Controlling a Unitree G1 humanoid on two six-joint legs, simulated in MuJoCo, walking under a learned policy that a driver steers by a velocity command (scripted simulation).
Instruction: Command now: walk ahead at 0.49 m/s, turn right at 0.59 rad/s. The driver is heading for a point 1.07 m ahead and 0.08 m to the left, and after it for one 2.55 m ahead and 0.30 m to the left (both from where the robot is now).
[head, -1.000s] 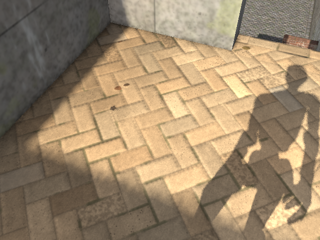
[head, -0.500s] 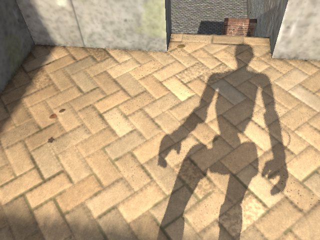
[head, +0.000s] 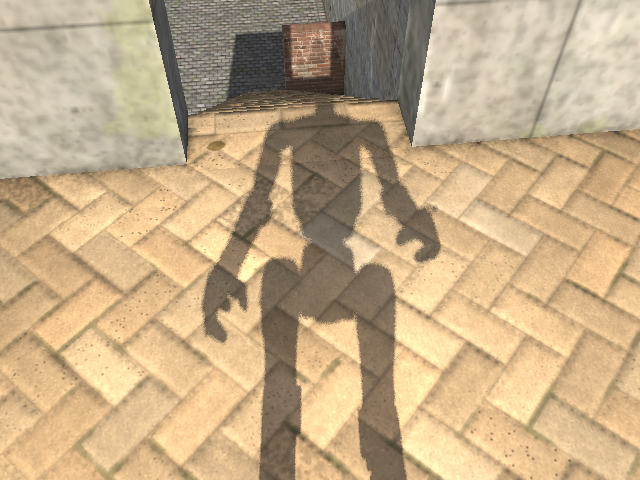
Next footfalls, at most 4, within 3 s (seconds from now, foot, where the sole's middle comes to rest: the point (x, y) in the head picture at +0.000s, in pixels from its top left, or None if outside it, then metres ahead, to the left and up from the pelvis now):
0.40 right None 0.35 -0.19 -0.77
0.94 left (304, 398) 0.63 0.08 -0.77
1.46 right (344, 268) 0.98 0.00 -0.77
1.98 left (251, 277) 0.94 0.23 -0.77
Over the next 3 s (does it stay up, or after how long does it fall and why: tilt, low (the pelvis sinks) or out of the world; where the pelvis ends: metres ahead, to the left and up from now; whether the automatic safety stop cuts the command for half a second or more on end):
stays up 1.21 0.11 -0.01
